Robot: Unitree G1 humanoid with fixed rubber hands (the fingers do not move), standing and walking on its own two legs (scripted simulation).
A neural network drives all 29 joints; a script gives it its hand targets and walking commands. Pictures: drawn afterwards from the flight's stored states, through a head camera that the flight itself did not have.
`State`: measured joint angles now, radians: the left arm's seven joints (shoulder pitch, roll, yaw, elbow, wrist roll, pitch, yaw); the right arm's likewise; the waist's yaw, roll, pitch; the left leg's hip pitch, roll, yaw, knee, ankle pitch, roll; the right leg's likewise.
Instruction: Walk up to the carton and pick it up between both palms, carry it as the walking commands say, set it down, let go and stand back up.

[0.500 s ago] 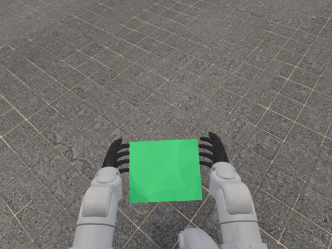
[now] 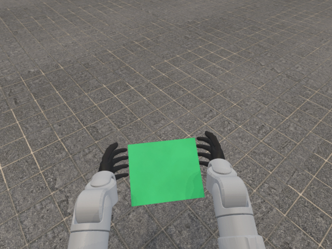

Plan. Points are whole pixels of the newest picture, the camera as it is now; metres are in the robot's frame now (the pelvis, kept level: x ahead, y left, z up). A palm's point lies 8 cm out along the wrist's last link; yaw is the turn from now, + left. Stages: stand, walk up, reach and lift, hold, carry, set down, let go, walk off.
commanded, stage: carry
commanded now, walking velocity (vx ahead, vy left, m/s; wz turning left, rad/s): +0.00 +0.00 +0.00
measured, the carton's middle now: (163, 173) +0.35 +0.02 -0.03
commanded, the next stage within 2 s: none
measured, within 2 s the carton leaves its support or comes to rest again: neither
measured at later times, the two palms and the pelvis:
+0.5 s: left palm (138, 123) +0.48 +0.10 +0.03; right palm (218, 114) +0.52 -0.14 +0.05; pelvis +0.20 -0.04 +0.01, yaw +2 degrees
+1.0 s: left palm (158, 75) +0.74 +0.06 +0.03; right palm (223, 76) +0.74 -0.19 +0.04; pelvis +0.43 -0.06 +0.00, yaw +3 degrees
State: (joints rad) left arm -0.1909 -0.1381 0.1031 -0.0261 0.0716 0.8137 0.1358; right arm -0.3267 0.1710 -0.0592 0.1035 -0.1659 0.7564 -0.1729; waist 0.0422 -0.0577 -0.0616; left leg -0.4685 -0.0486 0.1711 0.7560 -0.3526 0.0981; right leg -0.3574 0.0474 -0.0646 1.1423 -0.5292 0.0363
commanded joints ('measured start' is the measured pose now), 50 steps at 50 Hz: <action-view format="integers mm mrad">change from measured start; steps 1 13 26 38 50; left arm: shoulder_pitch -532 -522 -819 -766 -487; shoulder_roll -711 -866 -992 -1008 -908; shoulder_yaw -458 -444 -633 -676 -537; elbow -12 -64 -79 -200 33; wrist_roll -145 -117 -254 -272 -116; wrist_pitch -38 -98 -137 -132 -126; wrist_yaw -196 -136 -234 -277 -218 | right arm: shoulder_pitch -189 -340 -481 -327 -268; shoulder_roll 810 953 1033 1069 944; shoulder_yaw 337 505 510 521 523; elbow -3 -51 -39 -91 24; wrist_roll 112 318 229 243 229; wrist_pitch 22 6 -66 -56 -45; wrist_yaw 148 212 217 260 257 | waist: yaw -78 -40 4 -67 11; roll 109 -65 -365 98 -115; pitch -310 -422 -219 -363 -347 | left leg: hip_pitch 646 65 -482 540 -512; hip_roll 380 66 -35 381 -59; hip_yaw -524 -104 -7 -625 -24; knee -162 19 391 -189 333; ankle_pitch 1301 -109 -399 1235 -332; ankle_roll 245 -97 -77 264 -66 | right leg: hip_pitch -450 484 858 -245 940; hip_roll -43 -320 -259 -60 -292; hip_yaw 145 222 316 193 358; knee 21 -479 -528 160 -415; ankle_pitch -212 1783 2107 -143 2173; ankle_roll -38 -240 -198 -56 -230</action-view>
